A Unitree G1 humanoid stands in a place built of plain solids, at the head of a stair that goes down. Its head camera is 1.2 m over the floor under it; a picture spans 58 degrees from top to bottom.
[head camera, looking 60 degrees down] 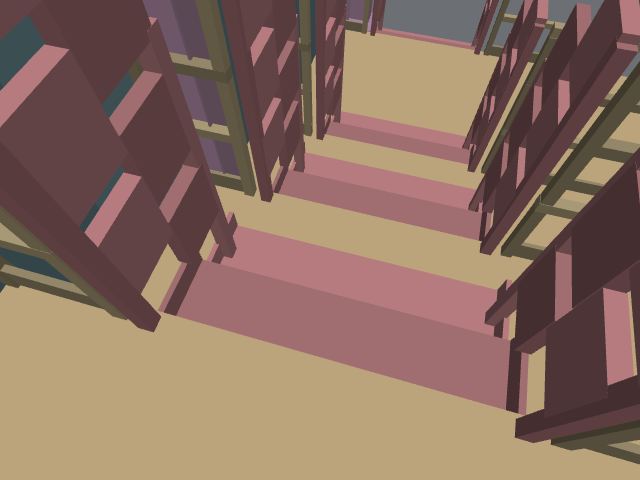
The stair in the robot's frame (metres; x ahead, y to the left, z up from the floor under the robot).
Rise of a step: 0.18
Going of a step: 0.26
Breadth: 1.12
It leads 16 degrees to the right of straight ahead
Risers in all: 3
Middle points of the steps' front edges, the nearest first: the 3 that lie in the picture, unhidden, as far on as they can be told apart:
0.31 -0.03 0.00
0.57 -0.10 -0.18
0.82 -0.17 -0.35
